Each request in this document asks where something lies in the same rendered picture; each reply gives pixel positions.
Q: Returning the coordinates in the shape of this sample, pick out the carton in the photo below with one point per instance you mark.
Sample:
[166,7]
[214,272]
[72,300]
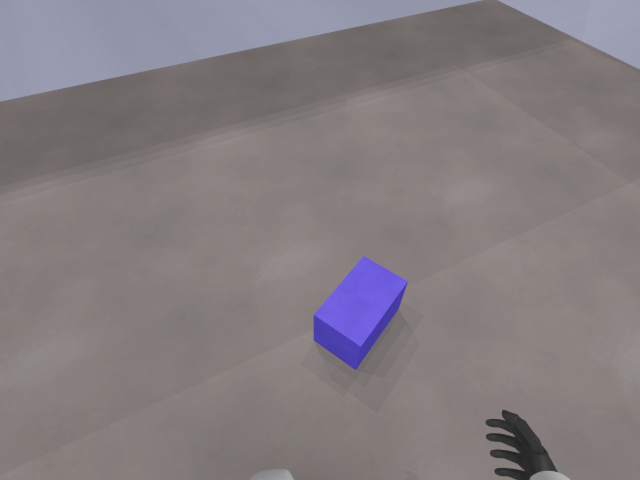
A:
[353,317]

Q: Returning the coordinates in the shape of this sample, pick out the robot right hand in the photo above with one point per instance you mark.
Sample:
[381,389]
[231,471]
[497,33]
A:
[532,456]

